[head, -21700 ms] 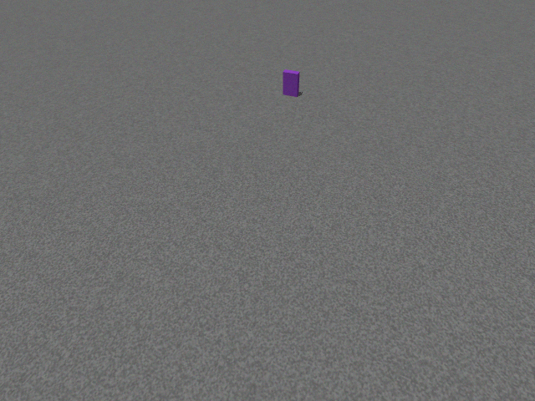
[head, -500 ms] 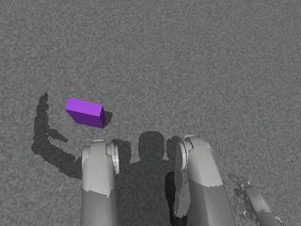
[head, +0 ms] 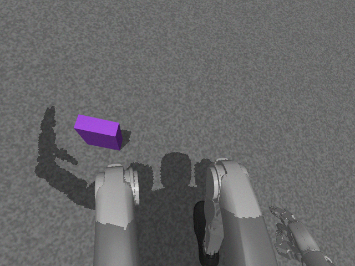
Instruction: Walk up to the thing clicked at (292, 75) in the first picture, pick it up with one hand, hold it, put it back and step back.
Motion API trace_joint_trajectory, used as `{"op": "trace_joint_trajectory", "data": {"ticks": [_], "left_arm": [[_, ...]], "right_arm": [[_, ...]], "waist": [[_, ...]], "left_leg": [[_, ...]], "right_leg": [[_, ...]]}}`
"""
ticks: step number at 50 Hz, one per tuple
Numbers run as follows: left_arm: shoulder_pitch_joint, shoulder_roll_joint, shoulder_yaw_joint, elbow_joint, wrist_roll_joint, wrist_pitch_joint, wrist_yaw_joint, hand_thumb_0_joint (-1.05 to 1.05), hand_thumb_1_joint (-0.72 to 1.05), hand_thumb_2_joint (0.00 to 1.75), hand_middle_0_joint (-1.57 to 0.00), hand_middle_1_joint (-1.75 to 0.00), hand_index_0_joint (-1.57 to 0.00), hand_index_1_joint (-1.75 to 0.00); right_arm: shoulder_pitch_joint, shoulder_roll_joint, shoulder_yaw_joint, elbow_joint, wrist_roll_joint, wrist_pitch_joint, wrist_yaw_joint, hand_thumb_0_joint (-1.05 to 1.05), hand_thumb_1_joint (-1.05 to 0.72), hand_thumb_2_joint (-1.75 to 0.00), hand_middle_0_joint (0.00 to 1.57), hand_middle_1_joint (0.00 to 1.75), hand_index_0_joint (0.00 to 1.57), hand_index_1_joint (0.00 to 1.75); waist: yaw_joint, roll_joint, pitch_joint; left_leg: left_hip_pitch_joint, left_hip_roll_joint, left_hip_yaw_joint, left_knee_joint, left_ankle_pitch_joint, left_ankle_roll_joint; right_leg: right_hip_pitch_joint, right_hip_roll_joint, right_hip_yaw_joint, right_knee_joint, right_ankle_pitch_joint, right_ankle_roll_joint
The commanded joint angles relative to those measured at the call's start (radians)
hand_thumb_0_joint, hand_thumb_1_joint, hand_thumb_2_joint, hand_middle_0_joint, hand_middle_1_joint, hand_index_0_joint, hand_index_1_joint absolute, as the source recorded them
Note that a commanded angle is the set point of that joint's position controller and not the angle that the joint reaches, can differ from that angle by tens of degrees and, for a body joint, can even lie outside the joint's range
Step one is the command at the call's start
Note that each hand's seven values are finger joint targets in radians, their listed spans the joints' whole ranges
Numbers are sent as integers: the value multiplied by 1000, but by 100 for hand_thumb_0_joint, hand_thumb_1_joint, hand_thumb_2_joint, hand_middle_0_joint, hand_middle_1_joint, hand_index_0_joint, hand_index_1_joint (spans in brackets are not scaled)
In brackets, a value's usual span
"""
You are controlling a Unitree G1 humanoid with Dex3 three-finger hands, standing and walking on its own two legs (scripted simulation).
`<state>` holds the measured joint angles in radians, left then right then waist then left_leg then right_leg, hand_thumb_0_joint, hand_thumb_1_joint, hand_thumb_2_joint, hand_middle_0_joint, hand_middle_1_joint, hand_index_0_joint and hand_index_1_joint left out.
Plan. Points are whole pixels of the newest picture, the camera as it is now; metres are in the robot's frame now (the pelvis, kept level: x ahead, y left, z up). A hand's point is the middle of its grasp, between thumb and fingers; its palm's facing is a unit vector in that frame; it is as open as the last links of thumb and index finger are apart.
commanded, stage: go down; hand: left
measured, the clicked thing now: (101, 134) +0.45 +0.22 -0.28
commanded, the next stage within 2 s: approach in 0.54 s
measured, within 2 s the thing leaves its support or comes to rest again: neither
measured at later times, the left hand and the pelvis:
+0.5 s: hand out of the picture +0.39 +0.41 +0.04, palm faces +0.10 -0.99 -0.05, open 17.8 cm; pelvis +0.00 +0.00 +0.00, yaw +0 degrees
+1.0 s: hand out of the picture +0.39 +0.38 -0.07, palm faces +0.08 -1.00 +0.01, open 17.8 cm; pelvis +0.00 +0.00 -0.03, yaw -2 degrees
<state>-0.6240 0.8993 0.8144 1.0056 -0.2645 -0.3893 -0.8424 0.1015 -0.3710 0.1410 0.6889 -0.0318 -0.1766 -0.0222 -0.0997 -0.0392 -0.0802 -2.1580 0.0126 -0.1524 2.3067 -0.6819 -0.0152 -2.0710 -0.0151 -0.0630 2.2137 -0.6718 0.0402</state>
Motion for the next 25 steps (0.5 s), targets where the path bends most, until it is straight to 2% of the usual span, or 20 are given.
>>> {"op": "trace_joint_trajectory", "data": {"ticks": [1,2,5,7,8,12,13,15,16,17,18,19,20,22,24,25], "left_arm": [[-223,484,85,-178,-42,-48,10,0,-61,0,-3,-6,-5,-4],[-202,487,93,-149,-39,-46,10,0,-61,0,-3,-6,-5,-4],[-143,414,62,-55,-43,-37,-1,0,-61,0,-3,-6,-5,-4],[-135,419,66,-61,-51,-49,-4,0,-61,0,-2,-5,-5,-3],[-107,417,70,-39,-52,-53,-7,0,-61,0,-2,-5,-5,-2],[-150,421,73,-107,-70,-79,-20,0,-61,1,-1,-6,-5,-3],[-184,436,74,-121,-69,-84,-18,0,-61,2,-2,-7,-5,-5],[-231,465,76,-199,-63,-95,-11,0,-61,2,-2,-7,-4,-5],[-213,457,72,-193,-56,-90,-9,0,-61,2,-1,-7,-4,-4],[-228,437,51,-217,-52,-87,-8,0,-61,2,-1,-7,-4,-4],[-278,479,69,-274,-51,-88,-2,0,-61,4,-1,-7,-4,-5],[-256,489,78,-254,-46,-81,3,0,-61,3,-2,-7,-4,-5],[-265,483,70,-251,-41,-76,4,0,-61,1,-2,-7,-5,-5],[-260,501,80,-240,-35,-62,6,0,-61,1,-2,-7,-5,-4],[-230,462,66,-172,-36,-44,5,0,-61,1,-2,-6,-5,-4],[-200,466,74,-141,-34,-39,7,0,-61,2,-2,-7,-5,-4]], "right_arm": [[115,-252,-90,-46,6,-17,-24,0,-91,-90,20,30,20,30],[114,-252,-89,-45,5,-16,-24,0,-92,-90,20,30,20,30],[103,-251,-85,-59,4,-19,-22,0,-91,-90,20,30,20,30],[99,-253,-79,-63,5,-23,-20,0,-91,-89,20,30,20,30],[100,-254,-76,-62,3,-22,-18,0,-91,-89,20,30,20,30],[90,-266,-85,-68,5,-26,-18,0,-90,-89,20,30,20,30],[93,-266,-84,-67,4,-29,-17,0,-91,-89,20,30,20,30],[98,-266,-90,-56,2,-30,-21,0,-91,-90,20,30,20,30],[101,-266,-97,-56,-1,-31,-20,0,-91,-90,20,30,20,30],[98,-264,-99,-53,-2,-29,-22,0,-91,-90,20,30,20,30],[110,-266,-104,-43,-1,-29,-24,0,-91,-90,20,30,20,30],[110,-262,-102,-38,-2,-29,-25,0,-91,-90,20,30,20,30],[120,-257,-98,-30,-3,-27,-25,0,-92,-90,20,30,20,30],[119,-258,-100,-28,0,-23,-29,0,-92,-90,20,30,20,30],[120,-250,-93,-32,1,-21,-28,0,-91,-90,20,30,20,30],[116,-250,-90,-36,1,-17,-28,0,-91,-90,20,30,20,30]], "waist": [[45,297,-604],[43,295,-588],[27,248,-544],[27,220,-529],[35,223,-537],[35,260,-580],[28,265,-587],[36,314,-628],[47,323,-649],[38,347,-642],[46,372,-662],[50,366,-672],[41,370,-672],[48,375,-660],[33,337,-608],[40,299,-586]], "left_leg": [[490,-2,71,-327,124,37],[486,-2,72,-323,122,38],[450,-1,68,-316,97,41],[408,-3,74,-307,90,48],[422,-2,75,-303,124,44],[478,5,61,-308,122,36],[470,5,66,-300,115,37],[508,6,66,-315,108,33],[533,7,71,-319,106,31],[550,9,68,-327,96,27],[557,6,70,-332,97,28],[557,5,73,-331,104,28],[560,3,73,-328,126,27],[562,1,69,-337,130,28],[519,-2,70,-333,121,32],[487,-3,72,-325,120,37]], "right_leg": [[231,33,-49,-203,98,-80],[230,34,-49,-208,95,-79],[229,37,-58,-215,77,-76],[255,39,-59,-221,74,-72],[257,40,-59,-212,98,-74],[231,40,-65,-195,94,-77],[246,41,-61,-200,90,-76],[243,39,-58,-192,90,-78],[246,39,-52,-197,87,-78],[220,38,-53,-195,83,-79],[229,37,-50,-194,88,-82],[240,36,-46,-196,92,-81],[238,34,-47,-192,108,-83],[221,32,-46,-191,110,-84],[226,32,-50,-202,99,-83],[238,33,-50,-210,98,-80]]}}
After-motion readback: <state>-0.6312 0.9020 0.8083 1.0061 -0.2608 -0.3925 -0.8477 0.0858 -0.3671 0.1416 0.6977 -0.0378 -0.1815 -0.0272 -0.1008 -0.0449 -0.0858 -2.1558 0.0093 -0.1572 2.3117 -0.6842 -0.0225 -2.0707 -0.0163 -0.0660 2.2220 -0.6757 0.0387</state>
